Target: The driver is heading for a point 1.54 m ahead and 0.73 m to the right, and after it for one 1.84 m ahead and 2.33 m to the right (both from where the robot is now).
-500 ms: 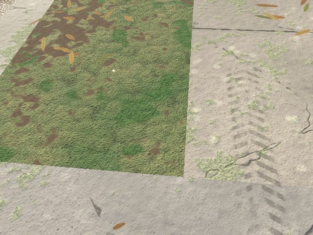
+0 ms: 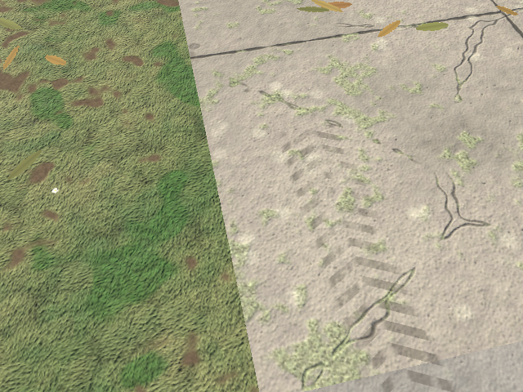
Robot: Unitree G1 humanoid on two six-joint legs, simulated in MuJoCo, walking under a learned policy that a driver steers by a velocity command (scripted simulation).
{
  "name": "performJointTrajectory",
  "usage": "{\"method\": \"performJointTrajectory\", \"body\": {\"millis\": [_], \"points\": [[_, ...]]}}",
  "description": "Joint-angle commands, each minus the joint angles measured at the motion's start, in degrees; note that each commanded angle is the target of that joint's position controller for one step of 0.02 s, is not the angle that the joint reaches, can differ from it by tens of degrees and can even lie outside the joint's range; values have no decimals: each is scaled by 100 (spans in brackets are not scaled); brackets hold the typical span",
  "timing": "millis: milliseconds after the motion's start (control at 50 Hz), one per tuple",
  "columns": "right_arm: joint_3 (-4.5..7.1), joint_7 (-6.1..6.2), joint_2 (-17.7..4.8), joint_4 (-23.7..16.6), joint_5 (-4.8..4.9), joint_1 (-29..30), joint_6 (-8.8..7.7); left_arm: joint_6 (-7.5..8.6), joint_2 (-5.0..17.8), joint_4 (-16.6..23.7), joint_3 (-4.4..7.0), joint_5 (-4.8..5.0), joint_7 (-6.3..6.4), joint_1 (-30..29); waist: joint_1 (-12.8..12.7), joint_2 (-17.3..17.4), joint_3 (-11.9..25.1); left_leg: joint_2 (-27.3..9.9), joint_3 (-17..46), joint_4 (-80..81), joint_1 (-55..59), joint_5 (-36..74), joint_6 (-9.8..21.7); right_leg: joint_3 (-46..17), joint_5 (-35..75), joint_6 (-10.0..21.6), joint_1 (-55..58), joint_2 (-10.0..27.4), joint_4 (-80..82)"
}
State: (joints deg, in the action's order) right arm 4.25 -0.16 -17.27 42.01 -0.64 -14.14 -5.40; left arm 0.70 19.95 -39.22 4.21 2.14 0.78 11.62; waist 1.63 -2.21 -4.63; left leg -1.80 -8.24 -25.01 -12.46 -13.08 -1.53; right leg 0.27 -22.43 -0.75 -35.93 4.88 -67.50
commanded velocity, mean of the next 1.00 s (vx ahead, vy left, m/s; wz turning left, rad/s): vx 0.11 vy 0.00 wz -0.79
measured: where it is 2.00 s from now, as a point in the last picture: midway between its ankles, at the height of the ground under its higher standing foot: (393, 243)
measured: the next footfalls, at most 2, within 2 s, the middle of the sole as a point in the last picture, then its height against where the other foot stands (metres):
right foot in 0.18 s outside the picture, level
left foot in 0.70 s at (254, 387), level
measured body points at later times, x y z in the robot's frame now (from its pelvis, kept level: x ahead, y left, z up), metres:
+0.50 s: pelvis +0.22 -0.02 +0.00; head +0.26 -0.06 +0.45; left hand +0.48 +0.19 -0.07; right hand +0.32 -0.35 -0.09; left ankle +0.39 +0.13 -0.67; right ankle +0.27 -0.09 -0.74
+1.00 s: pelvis +0.31 +0.02 +0.01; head +0.34 +0.00 +0.45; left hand +0.62 +0.10 -0.09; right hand +0.21 -0.26 -0.10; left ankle +0.42 +0.08 -0.74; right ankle +0.18 -0.07 -0.69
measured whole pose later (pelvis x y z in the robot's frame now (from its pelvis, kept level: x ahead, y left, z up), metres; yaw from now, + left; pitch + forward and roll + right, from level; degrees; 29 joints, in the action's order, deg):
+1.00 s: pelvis +0.31 +0.02 +0.01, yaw -46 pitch +0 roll +0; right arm 2.0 0.5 -14.6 41.6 -0.3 -9.8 0.9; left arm -3.0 18.2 -35.1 3.0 0.8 1.6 11.2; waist 1.7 -1.2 -4.3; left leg 0.6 1.8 -25.7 -15.2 -10.5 1.2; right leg -6.1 -26.2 -5.1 -21.2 -0.5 -50.0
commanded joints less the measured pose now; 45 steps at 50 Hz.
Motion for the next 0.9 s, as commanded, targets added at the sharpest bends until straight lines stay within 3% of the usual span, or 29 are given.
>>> {"method": "performJointTrajectory", "body": {"millis": [20,60,100,140,160,180,200,220,240,260,280,340,380,440,520,600,660,680,700,720,740,760,780,800,860,900], "points": [[142,69,-624,-505,108,1301,-152,-116,-254,314,-91,-140,-140,709,-615,881,229,-1425,308,1246,-547,3166,1020,-245,1396,9,785,391,1492],[202,106,-784,-465,235,1375,-119,-139,-69,206,-13,-187,-300,732,-591,767,512,-1187,-164,970,-225,2978,851,41,2531,100,1367,78,2307],[257,123,-952,-424,352,1345,-71,-200,205,292,102,-179,-406,657,-648,654,606,-1291,-273,527,114,3190,717,212,2536,286,1657,-89,2554],[326,127,-1113,-437,429,1371,35,-220,634,268,321,-176,-404,1017,-930,548,841,-1242,-362,-555,283,3847,555,558,2149,550,2309,-494,2711],[311,110,-1056,-475,423,1385,105,-209,905,126,492,-166,-347,1650,-1272,306,1115,-1058,-399,-1720,-15,3644,386,614,2196,760,3210,-754,2935],[190,68,-656,-490,245,1188,161,-193,1124,51,584,-117,-241,1806,-1234,-582,790,-560,-245,-3240,-910,542,99,27,3088,949,3748,-700,3346],[31,-14,-115,-511,-99,492,201,-144,1552,451,511,-112,-174,885,-237,-2323,496,403,57,-5359,-2145,-3068,-217,-1940,5843,1542,3734,111,3467],[28,-49,-581,-573,58,-486,177,35,1670,1003,459,-379,-300,492,60,-2004,2199,678,1430,-6119,-2577,-2838,-183,-4759,3544,2595,4403,1334,4740],[128,-53,-1076,-598,192,135,159,120,1375,1161,426,-271,-396,275,-194,-823,1999,508,1627,-5918,-2755,-2121,-30,-4814,1752,2335,4193,1216,5262],[137,8,-1076,-678,155,616,182,145,1193,1101,390,-125,-381,188,-204,-245,1434,347,1639,-5390,-2890,-1583,67,-4324,921,1960,3727,962,5211],[107,94,-939,-621,44,796,229,128,1017,1099,332,-64,-335,58,-123,137,1217,176,1727,-4956,-2686,-1287,86,-3942,871,1694,3257,720,5082],[119,105,-847,-549,-30,990,323,5,917,1218,308,-206,-90,-232,3,-14,1179,225,1728,-3967,-1903,-969,23,-2951,2568,1462,2486,228,4861],[65,96,-622,-502,-50,1077,333,-66,956,1189,335,-166,35,-60,-64,124,1354,381,1693,-3564,-1877,-828,-141,-2770,3434,1476,2588,113,4669],[41,104,-509,-497,29,1236,403,-209,929,1210,333,-99,164,-31,-124,97,1343,528,1784,-3070,-2015,-499,-353,-2921,2894,1400,2616,9,4633],[59,118,-510,-537,65,1460,401,-328,803,1244,313,-111,192,-132,-232,-367,1031,622,1843,-2278,-1842,-149,-401,-3135,1767,1211,2397,-229,4644],[107,60,-580,-583,75,1522,273,-369,772,1277,332,-119,122,-174,-341,-689,987,696,1872,-1313,-1296,-231,-292,-3513,2008,1120,2477,-287,4356],[219,4,-728,-474,102,1140,213,-397,732,1347,312,-58,76,-385,-154,-810,989,615,1751,17,-390,299,-150,-3750,1872,898,2353,-508,4001],[259,10,-811,-407,73,968,217,-401,556,1316,250,-32,66,-287,-137,-452,1107,177,1857,580,179,942,33,-3412,815,678,2131,-771,3466],[286,39,-1106,-536,-15,1137,285,-407,162,1199,133,-116,39,347,-539,759,1405,-1096,2964,554,925,1525,569,-2500,-1130,395,1559,-1383,2235],[296,30,-1249,-561,-216,1078,333,-350,549,1365,232,-76,41,271,-537,1673,994,-1802,4151,805,581,1906,1423,-1744,-1695,105,610,-1754,1185],[276,40,-1046,-615,-171,1141,315,-290,1019,1259,351,-154,40,225,-495,1370,834,-1962,4325,800,327,1501,1683,-1597,-1266,-125,388,-1286,385],[190,70,-781,-675,-79,1283,334,-310,1146,1097,395,-142,51,152,-434,976,695,-1594,3663,699,191,1097,1514,-1488,-816,-227,405,-1110,97],[135,104,-674,-699,-10,1288,383,-365,991,972,360,-158,84,147,-389,739,660,-1246,3216,646,189,725,1302,-1389,-531,-302,407,-1063,-139],[105,128,-681,-681,47,1253,421,-395,817,954,296,-173,89,165,-317,721,557,-1112,3003,674,143,797,1284,-1270,-369,-367,334,-1080,-442],[51,144,-680,-564,-4,920,500,-331,494,1005,149,-103,89,-75,-120,874,563,-845,2430,745,368,1189,1324,-824,-245,-459,341,-956,-125],[43,133,-696,-499,-11,707,528,-291,387,999,86,-116,115,-213,18,1060,693,-865,2367,698,748,1199,1392,-762,-297,-508,403,-813,547]]}}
